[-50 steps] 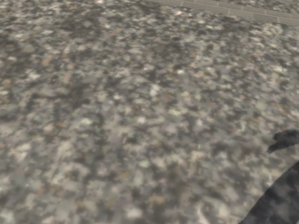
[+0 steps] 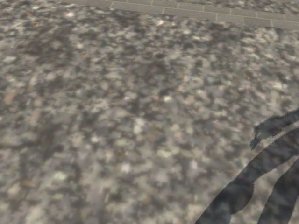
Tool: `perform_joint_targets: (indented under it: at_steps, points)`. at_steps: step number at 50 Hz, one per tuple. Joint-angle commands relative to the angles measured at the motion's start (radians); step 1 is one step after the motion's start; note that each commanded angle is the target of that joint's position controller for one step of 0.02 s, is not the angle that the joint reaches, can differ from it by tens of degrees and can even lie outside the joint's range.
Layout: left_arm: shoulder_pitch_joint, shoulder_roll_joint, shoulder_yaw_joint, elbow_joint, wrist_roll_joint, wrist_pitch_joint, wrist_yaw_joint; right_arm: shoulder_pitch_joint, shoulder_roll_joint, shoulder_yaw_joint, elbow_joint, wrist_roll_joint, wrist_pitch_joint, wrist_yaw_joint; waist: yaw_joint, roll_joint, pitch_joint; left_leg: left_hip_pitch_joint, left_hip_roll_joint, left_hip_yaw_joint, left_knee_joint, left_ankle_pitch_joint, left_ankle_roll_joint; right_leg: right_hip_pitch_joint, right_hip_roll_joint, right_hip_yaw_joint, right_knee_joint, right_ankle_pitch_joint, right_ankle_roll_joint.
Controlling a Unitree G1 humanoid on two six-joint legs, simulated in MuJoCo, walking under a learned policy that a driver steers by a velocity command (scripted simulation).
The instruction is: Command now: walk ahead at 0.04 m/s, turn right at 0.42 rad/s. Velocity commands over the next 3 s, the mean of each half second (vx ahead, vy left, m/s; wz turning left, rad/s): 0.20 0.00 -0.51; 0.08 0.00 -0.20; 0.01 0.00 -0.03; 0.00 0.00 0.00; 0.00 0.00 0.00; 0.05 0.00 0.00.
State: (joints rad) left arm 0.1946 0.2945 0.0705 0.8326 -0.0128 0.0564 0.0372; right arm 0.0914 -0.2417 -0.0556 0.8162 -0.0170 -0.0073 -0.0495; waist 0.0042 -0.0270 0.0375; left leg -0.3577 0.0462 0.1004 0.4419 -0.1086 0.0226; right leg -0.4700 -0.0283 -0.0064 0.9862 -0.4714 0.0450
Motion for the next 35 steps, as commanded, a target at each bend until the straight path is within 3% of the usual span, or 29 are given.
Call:
perform_joint_targets:
  at_steps: [1, 4, 5, 6, 7, 8, 9, 10, 11, 12, 13, 16, 19, 22, 25, 27, 29, 30, 31, 32, 33, 34, 35]
  points:
    - [0.052, 0.043, 0.012, -0.060, 0.001, 0.001, -0.008, -0.058, -0.160, -0.041, -0.045, 0.005, -0.004, -0.012, 0.010, 0.186, -0.145, 0.075, 0.240, -0.133, -0.176, 0.059, 0.196, 0.105, -0.025, -0.020, -0.112, 0.068, -0.009]
    - [0.087, 0.065, 0.023, -0.066, 0.002, 0.000, -0.030, -0.058, -0.189, -0.049, -0.030, 0.023, 0.010, -0.013, 0.031, 0.177, -0.164, 0.102, 0.268, -0.118, -0.133, 0.019, 0.168, 0.197, -0.011, -0.060, -0.282, 0.149, -0.052]
    - [0.141, 0.069, 0.030, -0.045, 0.003, 0.003, -0.036, -0.057, -0.191, -0.052, -0.024, 0.036, 0.015, -0.009, 0.052, 0.158, -0.172, 0.063, 0.253, -0.093, -0.114, -0.140, 0.134, 0.271, 0.014, -0.089, -0.368, 0.195, -0.083]
    - [0.186, 0.081, 0.041, -0.023, 0.007, 0.007, -0.038, -0.052, -0.164, -0.049, -0.017, 0.045, 0.020, -0.004, 0.064, 0.107, -0.147, -0.022, 0.211, -0.048, -0.033, -0.325, 0.077, 0.339, 0.032, -0.074, -0.437, 0.176, -0.123]
    - [0.244, 0.135, 0.057, -0.013, 0.010, 0.007, -0.027, -0.051, -0.103, -0.037, -0.017, 0.035, 0.024, 0.008, 0.077, -0.085, -0.075, -0.207, 0.107, 0.057, 0.229, -0.468, -0.011, 0.386, -0.102, 0.166, -0.613, 0.001, -0.204]
    - [0.248, 0.270, 0.077, -0.050, 0.008, -0.011, -0.023, -0.140, -0.076, -0.031, -0.085, 0.023, 0.012, 0.012, 0.084, -0.276, -0.003, -0.473, -0.053, 0.003, 0.485, -0.524, -0.056, 0.349, -0.319, 0.641, -0.805, -0.311, -0.366]
    - [0.202, 0.244, 0.065, -0.068, 0.045, -0.050, -0.024, -0.230, -0.138, -0.049, -0.114, 0.040, -0.013, 0.018, 0.097, -0.192, 0.042, -0.519, -0.026, -0.161, 0.565, -0.433, -0.023, 0.293, -0.342, 0.736, -0.916, -0.450, -0.388]
    - [0.127, 0.213, 0.055, -0.080, 0.044, -0.081, -0.016, -0.194, -0.175, -0.063, -0.103, 0.052, -0.031, 0.020, 0.040, -0.181, 0.064, -0.518, -0.004, -0.186, 0.559, -0.301, -0.001, 0.295, -0.318, 0.664, -0.914, -0.367, -0.324]
    - [0.085, 0.180, 0.047, -0.087, 0.023, -0.096, -0.013, -0.136, -0.187, -0.073, -0.065, 0.039, -0.039, 0.018, 0.008, -0.148, 0.045, -0.485, 0.012, -0.186, 0.541, -0.209, -0.004, 0.319, -0.276, 0.570, -0.878, -0.247, -0.268]
    - [0.081, 0.155, 0.040, -0.083, 0.006, -0.100, -0.010, -0.115, -0.182, -0.075, -0.043, 0.018, -0.046, 0.016, 0.006, -0.134, 0.015, -0.452, 0.016, -0.183, 0.514, -0.147, -0.013, 0.337, -0.242, 0.496, -0.859, -0.168, -0.234]
    - [0.104, 0.132, 0.032, -0.075, 0.001, -0.103, -0.008, -0.113, -0.163, -0.074, -0.034, 0.009, -0.053, 0.021, 0.008, -0.114, -0.008, -0.411, 0.008, -0.174, 0.506, -0.088, -0.020, 0.344, -0.211, 0.444, -0.854, -0.106, -0.221]
    - [0.186, 0.113, 0.028, -0.057, 0.002, -0.114, -0.002, -0.130, -0.121, -0.065, -0.029, 0.020, -0.073, 0.038, 0.025, -0.096, -0.032, -0.381, -0.018, -0.161, 0.398, 0.030, -0.036, 0.409, -0.177, 0.370, -0.848, 0.058, -0.222]
    - [0.217, 0.127, 0.033, -0.051, 0.003, -0.115, 0.004, -0.166, -0.108, -0.058, -0.038, 0.025, -0.083, 0.043, 0.042, -0.116, -0.009, -0.339, -0.038, -0.161, 0.261, 0.071, -0.056, 0.407, -0.156, 0.340, -0.835, 0.149, -0.226]
    - [0.229, 0.150, 0.043, -0.050, 0.001, -0.098, 0.007, -0.214, -0.092, -0.044, -0.060, 0.027, -0.085, 0.046, 0.062, -0.134, 0.018, -0.263, -0.061, -0.157, 0.142, 0.047, -0.075, 0.366, -0.131, 0.317, -0.775, 0.307, -0.231]
    - [0.217, 0.162, 0.052, -0.058, -0.002, -0.081, 0.004, -0.200, -0.109, -0.039, -0.069, 0.031, -0.086, 0.056, 0.062, -0.147, -0.018, -0.165, -0.073, -0.147, 0.085, 0.016, -0.076, 0.357, -0.136, 0.329, -0.692, 0.488, -0.229]
    - [0.194, 0.155, 0.051, -0.068, -0.005, -0.072, 0.006, -0.157, -0.139, -0.044, -0.060, 0.028, -0.090, 0.062, 0.048, -0.150, -0.053, -0.089, -0.076, -0.147, 0.047, 0.010, -0.060, 0.378, -0.144, 0.362, -0.636, 0.564, -0.214]
    - [0.151, 0.129, 0.041, -0.084, -0.009, -0.069, 0.012, -0.080, -0.157, -0.048, -0.034, 0.017, -0.102, 0.064, 0.004, -0.135, -0.076, 0.029, -0.069, -0.135, -0.079, 0.107, -0.017, 0.386, -0.115, 0.371, -0.551, 0.596, -0.183]
    - [0.152, 0.097, 0.032, -0.090, -0.001, -0.074, 0.012, -0.037, -0.183, -0.052, -0.028, -0.001, -0.108, 0.059, -0.011, -0.094, -0.124, 0.158, -0.006, -0.175, -0.114, 0.246, 0.017, 0.358, -0.066, 0.343, -0.465, 0.607, -0.147]
    - [0.172, 0.046, 0.014, -0.111, 0.026, -0.081, 0.011, 0.046, -0.249, -0.061, -0.026, -0.024, -0.108, 0.054, -0.019, 0.067, -0.253, 0.412, 0.175, -0.328, -0.028, 0.587, 0.089, 0.217, 0.010, 0.280, -0.251, 0.382, -0.103]
    - [0.292, 0.011, 0.004, -0.111, 0.012, -0.083, 0.012, 0.093, -0.275, -0.069, 0.003, -0.017, -0.087, 0.053, 0.018, 0.318, -0.325, 0.597, 0.355, -0.561, -0.009, 0.724, 0.271, -0.024, 0.141, 0.186, -0.021, -0.193, -0.044]
    - [0.307, 0.107, 0.023, -0.085, 0.006, -0.077, 0.014, 0.090, -0.193, -0.049, 0.005, 0.017, -0.077, 0.060, 0.007, 0.229, -0.295, 0.512, 0.374, -0.613, -0.055, 0.500, 0.288, -0.074, 0.087, 0.203, 0.108, -0.241, -0.015]
    - [0.227, 0.151, 0.038, -0.088, -0.003, -0.065, 0.017, 0.044, -0.151, -0.032, -0.010, 0.020, -0.072, 0.063, -0.005, 0.163, -0.206, 0.429, 0.311, -0.524, -0.070, 0.388, 0.250, -0.104, 0.063, 0.198, 0.168, -0.185, 0.001]
    - [0.194, 0.139, 0.038, -0.085, -0.002, -0.049, 0.021, -0.009, -0.122, -0.017, -0.015, 0.011, -0.066, 0.066, 0.011, 0.126, -0.169, 0.346, 0.258, -0.443, -0.089, 0.316, 0.214, -0.087, 0.036, 0.182, 0.147, -0.137, 0.013]
